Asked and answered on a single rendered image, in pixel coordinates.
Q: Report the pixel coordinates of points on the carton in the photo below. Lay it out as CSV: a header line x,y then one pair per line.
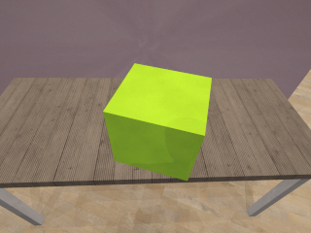
x,y
157,120

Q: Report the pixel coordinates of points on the table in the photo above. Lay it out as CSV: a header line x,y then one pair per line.
x,y
53,133

